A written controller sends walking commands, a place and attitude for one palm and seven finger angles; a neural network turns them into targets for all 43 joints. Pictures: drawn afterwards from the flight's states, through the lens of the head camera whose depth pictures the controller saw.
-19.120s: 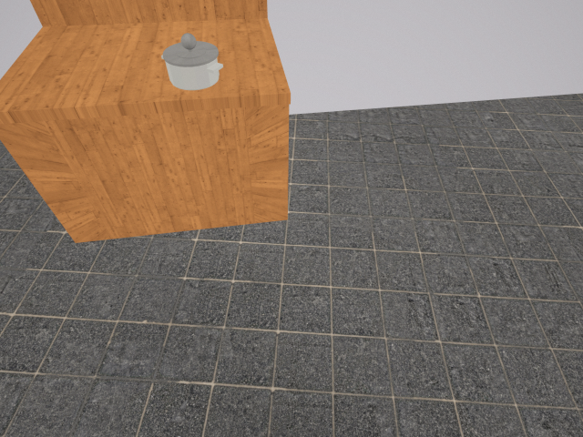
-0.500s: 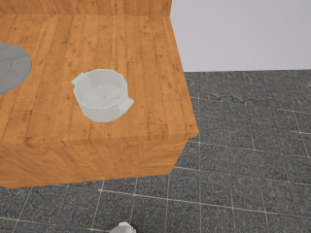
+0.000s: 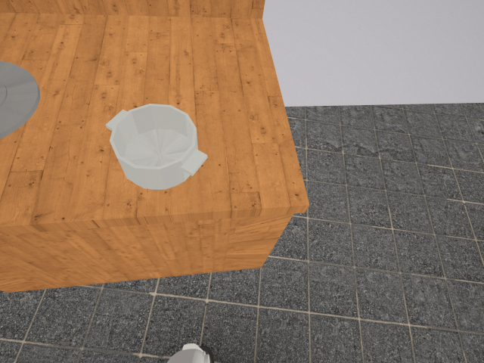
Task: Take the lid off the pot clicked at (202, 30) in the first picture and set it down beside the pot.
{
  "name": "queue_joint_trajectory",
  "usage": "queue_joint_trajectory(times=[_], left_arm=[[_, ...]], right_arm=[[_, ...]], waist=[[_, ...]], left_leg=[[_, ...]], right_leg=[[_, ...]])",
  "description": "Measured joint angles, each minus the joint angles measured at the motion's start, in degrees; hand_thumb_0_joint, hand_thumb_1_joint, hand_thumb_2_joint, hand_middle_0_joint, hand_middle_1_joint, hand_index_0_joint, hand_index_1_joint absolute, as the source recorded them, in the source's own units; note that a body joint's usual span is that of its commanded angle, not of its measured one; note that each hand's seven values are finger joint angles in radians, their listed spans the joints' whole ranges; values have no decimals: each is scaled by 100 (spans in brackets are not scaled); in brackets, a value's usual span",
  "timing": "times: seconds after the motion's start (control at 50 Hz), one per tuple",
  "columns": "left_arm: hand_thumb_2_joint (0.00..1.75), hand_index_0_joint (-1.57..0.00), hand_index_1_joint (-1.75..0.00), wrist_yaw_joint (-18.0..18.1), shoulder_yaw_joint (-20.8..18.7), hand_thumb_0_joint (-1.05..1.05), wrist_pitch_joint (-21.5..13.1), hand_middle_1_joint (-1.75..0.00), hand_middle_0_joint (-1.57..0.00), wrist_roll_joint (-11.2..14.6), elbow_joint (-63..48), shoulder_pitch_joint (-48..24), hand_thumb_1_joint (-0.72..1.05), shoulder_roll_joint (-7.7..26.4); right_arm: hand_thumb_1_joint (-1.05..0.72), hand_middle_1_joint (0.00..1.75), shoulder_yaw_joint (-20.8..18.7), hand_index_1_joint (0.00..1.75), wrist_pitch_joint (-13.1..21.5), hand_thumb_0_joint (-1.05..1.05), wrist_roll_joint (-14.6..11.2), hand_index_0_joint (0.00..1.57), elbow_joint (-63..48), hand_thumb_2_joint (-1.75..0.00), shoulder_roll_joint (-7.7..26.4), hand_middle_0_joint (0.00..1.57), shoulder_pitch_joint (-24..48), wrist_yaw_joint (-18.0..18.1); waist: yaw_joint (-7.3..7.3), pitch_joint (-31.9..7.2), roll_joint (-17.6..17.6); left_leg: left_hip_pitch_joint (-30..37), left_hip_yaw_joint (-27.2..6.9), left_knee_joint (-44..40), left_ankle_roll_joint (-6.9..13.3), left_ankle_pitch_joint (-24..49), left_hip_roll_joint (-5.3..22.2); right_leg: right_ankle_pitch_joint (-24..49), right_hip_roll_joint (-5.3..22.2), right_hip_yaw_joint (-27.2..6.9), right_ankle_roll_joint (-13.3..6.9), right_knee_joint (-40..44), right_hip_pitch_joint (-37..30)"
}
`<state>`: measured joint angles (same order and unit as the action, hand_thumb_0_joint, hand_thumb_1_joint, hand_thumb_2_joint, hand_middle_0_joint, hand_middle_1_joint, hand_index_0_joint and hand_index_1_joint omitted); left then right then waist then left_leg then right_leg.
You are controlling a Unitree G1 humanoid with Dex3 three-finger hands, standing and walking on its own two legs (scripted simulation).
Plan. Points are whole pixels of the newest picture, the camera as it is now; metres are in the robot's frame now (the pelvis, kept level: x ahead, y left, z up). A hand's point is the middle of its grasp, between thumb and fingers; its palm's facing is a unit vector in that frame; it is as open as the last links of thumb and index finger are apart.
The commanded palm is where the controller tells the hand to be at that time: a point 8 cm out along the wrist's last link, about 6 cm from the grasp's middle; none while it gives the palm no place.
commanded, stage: lower the lid onto the table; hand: left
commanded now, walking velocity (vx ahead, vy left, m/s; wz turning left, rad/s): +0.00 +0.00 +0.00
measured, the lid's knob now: out of the picture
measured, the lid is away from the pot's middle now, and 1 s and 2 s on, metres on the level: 0.24 0.24 0.24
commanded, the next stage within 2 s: none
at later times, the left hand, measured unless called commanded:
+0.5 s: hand out of the picture +0.45 +0.37 +0.15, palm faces -0.44 -0.15 -0.89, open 7.9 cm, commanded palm +0.55 +0.37 +0.22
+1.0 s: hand out of the picture +0.46 +0.37 +0.12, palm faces -0.45 -0.17 -0.87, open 7.9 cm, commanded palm +0.55 +0.38 +0.18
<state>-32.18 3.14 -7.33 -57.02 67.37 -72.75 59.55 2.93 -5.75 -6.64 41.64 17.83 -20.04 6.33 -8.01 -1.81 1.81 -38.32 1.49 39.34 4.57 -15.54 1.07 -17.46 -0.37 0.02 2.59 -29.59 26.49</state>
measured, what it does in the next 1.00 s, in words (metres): stands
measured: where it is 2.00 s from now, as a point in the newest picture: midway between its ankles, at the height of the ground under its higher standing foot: outside the picture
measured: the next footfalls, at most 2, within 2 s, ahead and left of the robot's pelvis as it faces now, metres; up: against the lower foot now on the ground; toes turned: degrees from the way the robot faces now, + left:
none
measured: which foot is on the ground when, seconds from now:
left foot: down 0.00-1.00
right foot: down 0.00-1.00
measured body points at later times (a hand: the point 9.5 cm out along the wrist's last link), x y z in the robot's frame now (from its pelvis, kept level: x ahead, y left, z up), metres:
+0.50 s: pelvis -0.01 -0.01 +0.00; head +0.10 +0.02 +0.43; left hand +0.47 +0.37 +0.20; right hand -0.01 -0.30 -0.11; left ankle +0.03 +0.06 -0.72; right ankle -0.04 -0.18 -0.72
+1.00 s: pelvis +0.00 -0.01 -0.01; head +0.11 +0.02 +0.42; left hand +0.48 +0.38 +0.17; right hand -0.01 -0.30 -0.12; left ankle +0.03 +0.06 -0.72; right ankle -0.04 -0.18 -0.72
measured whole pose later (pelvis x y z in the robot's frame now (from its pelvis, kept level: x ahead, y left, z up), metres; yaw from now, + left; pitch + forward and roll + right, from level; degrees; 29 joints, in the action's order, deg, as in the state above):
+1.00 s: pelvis +0.00 -0.01 -0.01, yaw -1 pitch +17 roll -5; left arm -28.8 -0.3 -10.0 -57.2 69.8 -66.1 60.8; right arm 3.6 -6.3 -7.2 42.0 17.7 -19.3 7.9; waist -8.9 -3.4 1.9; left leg -44.4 1.3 44.7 3.8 -17.6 2.5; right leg -20.1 -1.6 -0.2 2.9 -36.1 33.3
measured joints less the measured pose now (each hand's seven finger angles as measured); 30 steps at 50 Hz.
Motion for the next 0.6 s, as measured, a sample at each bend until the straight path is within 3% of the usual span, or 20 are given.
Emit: queue_joint_trajectory(times=[0.22,0.6], left_arm=[[65,-57,-101,45,-83,-5,15,-109,-75,-68,97,77,28,22],[65,-57,-100,195,-186,-5,-173,-109,-76,46,92,503,28,-48]], right_arm=[[-90,30,2,30,-69,1,11,21,-43,-90,-6,20,36,-28],[-90,30,39,30,-44,1,-35,21,29,-90,15,20,52,92]], waist=[[10,-6,18],[-37,-96,21]], left_leg=[[-111,-7,91,-26,-26,37],[-273,-27,235,-84,-46,100]], right_leg=[[-34,-34,-3,19,-112,125],[-105,-95,1,25,-355,338]])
